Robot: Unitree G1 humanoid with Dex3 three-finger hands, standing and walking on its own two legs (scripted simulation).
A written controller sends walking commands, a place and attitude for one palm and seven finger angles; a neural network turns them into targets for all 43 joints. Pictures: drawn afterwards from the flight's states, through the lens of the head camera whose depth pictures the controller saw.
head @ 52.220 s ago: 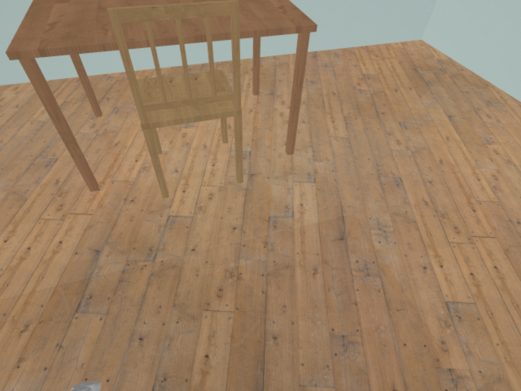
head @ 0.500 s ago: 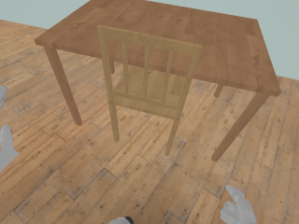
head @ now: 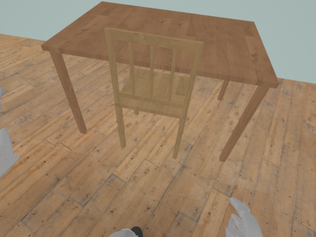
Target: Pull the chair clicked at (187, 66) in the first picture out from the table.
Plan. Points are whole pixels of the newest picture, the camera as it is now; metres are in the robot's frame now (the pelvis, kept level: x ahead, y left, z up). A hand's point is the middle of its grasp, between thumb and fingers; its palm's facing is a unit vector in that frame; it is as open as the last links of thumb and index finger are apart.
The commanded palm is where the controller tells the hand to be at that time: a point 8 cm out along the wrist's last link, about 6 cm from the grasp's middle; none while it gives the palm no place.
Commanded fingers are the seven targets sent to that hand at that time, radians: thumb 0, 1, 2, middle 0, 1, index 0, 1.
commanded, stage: stop stepping back and stand still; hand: left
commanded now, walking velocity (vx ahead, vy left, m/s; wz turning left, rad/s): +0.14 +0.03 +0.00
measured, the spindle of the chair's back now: (151, 74) +0.85 +0.07 -0.07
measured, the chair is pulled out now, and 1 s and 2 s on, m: -0.09 -0.09 -0.09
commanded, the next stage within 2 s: let the arm hang, fingers relaxed in 1.16 s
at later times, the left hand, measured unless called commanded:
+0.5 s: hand (15, 166) +0.19 +0.26 +0.18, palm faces +0.30 -0.82 -0.49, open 7.4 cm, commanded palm +0.14 +0.31 +0.18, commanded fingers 0.00 0.90 0.90 -0.20 -0.30 -0.20 -0.30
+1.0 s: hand (35, 147) +0.24 +0.25 +0.17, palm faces +0.25 -0.83 -0.51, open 7.4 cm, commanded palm +0.19 +0.30 +0.18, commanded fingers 0.00 0.90 0.90 -0.20 -0.30 -0.20 -0.30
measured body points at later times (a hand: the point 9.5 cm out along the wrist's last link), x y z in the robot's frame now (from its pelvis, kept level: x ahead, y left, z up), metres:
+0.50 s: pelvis -0.04 +0.03 +0.00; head -0.05 +0.03 +0.45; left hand +0.17 +0.30 +0.21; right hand +0.06 -0.22 -0.10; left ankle +0.04 +0.13 -0.71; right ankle -0.06 -0.05 -0.73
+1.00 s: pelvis +0.00 +0.03 +0.01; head +0.01 +0.02 +0.46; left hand +0.22 +0.30 +0.19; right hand +0.13 -0.23 -0.08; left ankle +0.04 +0.14 -0.73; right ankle -0.06 -0.05 -0.73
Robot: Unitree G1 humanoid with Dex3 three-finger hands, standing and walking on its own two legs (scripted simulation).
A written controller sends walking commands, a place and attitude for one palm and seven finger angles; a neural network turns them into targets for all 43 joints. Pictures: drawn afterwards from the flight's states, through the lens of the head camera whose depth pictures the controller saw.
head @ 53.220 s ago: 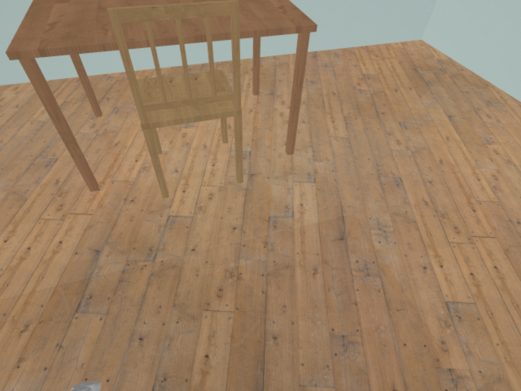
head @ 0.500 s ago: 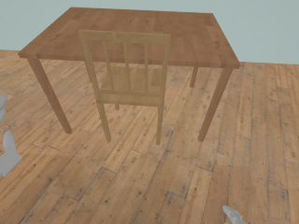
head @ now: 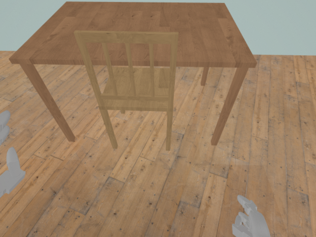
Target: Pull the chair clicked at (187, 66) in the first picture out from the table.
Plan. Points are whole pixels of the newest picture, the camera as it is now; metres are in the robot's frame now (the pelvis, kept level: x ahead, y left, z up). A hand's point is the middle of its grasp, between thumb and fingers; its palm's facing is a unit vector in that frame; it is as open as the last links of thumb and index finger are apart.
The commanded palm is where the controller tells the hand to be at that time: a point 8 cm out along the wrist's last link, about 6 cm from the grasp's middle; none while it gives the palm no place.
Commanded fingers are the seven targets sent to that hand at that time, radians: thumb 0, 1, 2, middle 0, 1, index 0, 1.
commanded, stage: stop stepping back and stand still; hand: left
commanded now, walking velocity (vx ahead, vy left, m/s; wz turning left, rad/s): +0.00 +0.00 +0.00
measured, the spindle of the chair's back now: (131, 72) +0.83 +0.18 -0.08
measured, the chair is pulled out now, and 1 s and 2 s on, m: -0.09 -0.09 -0.09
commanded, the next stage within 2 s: let the arm hang, fingers relaxed in 0.16 s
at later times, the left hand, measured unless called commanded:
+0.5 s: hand out of the picture +0.09 +0.21 -0.15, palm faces +0.00 -0.97 -0.26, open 7.4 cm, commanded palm none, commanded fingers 0.00 0.90 0.90 -0.20 -0.30 -0.20 -0.30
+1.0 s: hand out of the picture -0.06 +0.19 -0.17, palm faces +0.04 -0.98 -0.20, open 7.4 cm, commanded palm none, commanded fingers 0.00 0.90 0.90 -0.20 -0.30 -0.20 -0.30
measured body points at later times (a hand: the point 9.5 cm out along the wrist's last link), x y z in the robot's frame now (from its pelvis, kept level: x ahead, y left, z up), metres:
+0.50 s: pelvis -0.01 +0.01 -0.01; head -0.01 +0.01 +0.44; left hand +0.09 +0.26 -0.13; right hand +0.09 -0.24 -0.14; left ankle +0.02 +0.11 -0.74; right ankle -0.04 -0.09 -0.74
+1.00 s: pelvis -0.03 +0.03 +0.00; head -0.01 +0.02 +0.45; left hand -0.06 +0.25 -0.16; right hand -0.04 -0.19 -0.17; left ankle +0.02 +0.11 -0.74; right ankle -0.04 -0.09 -0.74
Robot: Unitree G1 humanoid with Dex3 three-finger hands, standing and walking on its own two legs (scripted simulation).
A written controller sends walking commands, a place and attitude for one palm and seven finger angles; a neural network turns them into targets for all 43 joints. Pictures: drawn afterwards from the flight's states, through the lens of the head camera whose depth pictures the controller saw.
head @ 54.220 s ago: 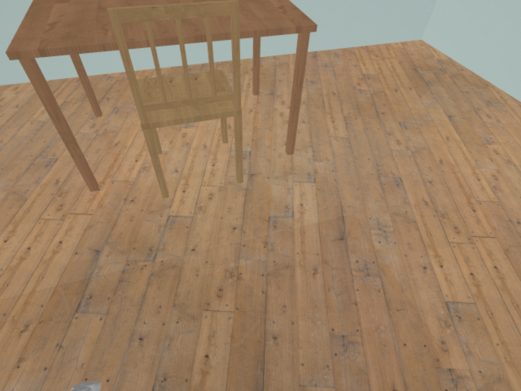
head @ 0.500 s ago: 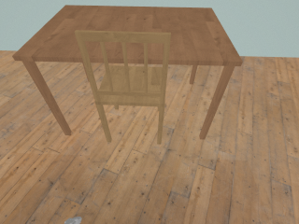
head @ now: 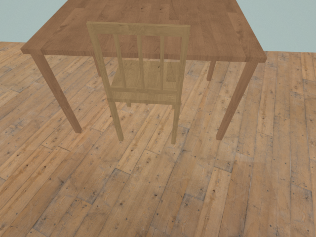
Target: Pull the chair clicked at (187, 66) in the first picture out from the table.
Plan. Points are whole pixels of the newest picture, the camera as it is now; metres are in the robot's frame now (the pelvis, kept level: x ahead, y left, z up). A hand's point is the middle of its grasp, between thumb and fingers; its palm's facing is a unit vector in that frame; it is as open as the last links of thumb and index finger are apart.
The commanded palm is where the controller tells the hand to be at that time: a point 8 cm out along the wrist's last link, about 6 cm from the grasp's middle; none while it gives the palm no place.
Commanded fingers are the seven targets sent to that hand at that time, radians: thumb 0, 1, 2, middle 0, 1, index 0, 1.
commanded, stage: let the arm hang, fingers relaxed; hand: left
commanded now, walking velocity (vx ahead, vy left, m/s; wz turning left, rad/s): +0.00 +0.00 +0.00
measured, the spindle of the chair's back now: (141, 64) +0.87 +0.12 -0.08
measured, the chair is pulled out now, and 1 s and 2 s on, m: -0.09 -0.09 -0.09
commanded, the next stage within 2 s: look to check the result in 0.36 s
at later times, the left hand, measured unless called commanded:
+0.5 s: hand out of the picture +0.01 +0.16 -0.18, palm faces -0.01 -0.98 -0.18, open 7.4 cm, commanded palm none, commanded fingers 0.00 0.90 0.90 -0.20 -0.30 -0.20 -0.30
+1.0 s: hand out of the picture +0.01 +0.14 -0.18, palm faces +0.00 -0.98 -0.18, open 7.4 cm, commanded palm none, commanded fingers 0.00 0.90 0.90 -0.20 -0.30 -0.20 -0.30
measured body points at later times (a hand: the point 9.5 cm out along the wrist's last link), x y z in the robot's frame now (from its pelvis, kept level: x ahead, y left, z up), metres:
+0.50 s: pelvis +0.01 -0.01 +0.00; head +0.02 -0.01 +0.45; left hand +0.01 +0.21 -0.16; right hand -0.01 -0.22 -0.16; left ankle +0.06 +0.08 -0.74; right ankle -0.01 -0.12 -0.74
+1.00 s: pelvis +0.01 -0.02 +0.00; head +0.03 -0.02 +0.45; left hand +0.01 +0.20 -0.16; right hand -0.01 -0.23 -0.16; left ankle +0.06 +0.08 -0.74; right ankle -0.01 -0.12 -0.74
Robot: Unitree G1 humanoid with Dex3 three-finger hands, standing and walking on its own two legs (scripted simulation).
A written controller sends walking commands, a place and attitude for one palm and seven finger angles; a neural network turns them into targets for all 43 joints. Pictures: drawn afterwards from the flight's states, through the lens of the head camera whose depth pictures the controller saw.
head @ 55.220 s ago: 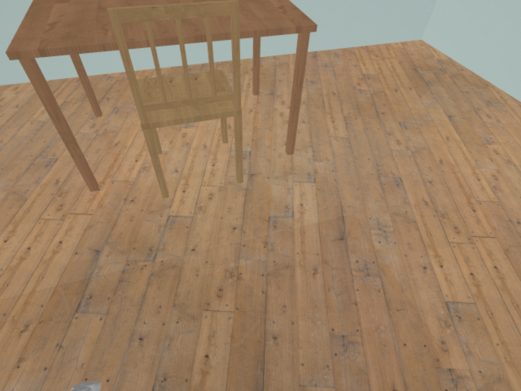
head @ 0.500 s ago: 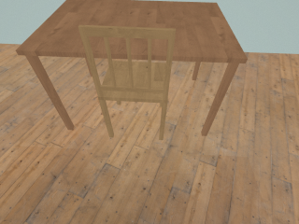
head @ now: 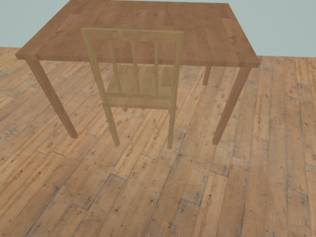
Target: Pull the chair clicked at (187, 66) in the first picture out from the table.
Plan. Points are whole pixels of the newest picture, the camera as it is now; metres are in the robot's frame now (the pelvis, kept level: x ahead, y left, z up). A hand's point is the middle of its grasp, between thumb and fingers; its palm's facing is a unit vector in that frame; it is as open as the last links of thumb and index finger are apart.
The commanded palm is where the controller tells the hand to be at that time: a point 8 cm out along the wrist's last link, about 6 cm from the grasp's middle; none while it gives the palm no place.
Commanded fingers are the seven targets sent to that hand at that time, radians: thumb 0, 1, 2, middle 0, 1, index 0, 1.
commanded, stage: look to check the result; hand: left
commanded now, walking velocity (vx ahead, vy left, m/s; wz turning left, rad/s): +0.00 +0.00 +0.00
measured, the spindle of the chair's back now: (135, 69) +0.85 +0.14 -0.08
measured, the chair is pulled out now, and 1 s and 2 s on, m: -0.09 -0.09 -0.09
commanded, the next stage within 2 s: take the last steps up to it in 0.16 s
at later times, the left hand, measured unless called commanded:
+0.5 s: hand out of the picture +0.00 +0.16 -0.18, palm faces +0.03 -0.99 -0.16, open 7.4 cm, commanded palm none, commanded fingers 0.00 0.90 0.90 -0.20 -0.30 -0.20 -0.30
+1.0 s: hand (109, 191) +0.29 +0.18 -0.17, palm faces +0.00 -0.97 -0.24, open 7.4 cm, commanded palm none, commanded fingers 0.00 0.90 0.90 -0.20 -0.30 -0.20 -0.30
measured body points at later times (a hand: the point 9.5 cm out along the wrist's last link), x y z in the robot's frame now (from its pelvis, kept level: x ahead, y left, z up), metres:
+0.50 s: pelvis +0.02 -0.01 -0.01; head +0.03 +0.00 +0.44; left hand +0.00 +0.21 -0.17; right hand -0.01 -0.22 -0.17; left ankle +0.04 +0.10 -0.74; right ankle -0.03 -0.10 -0.74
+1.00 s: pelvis +0.15 -0.02 -0.02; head +0.19 -0.03 +0.43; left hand +0.29 +0.23 -0.15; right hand +0.04 -0.23 -0.17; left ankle +0.05 +0.09 -0.73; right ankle +0.21 -0.16 -0.75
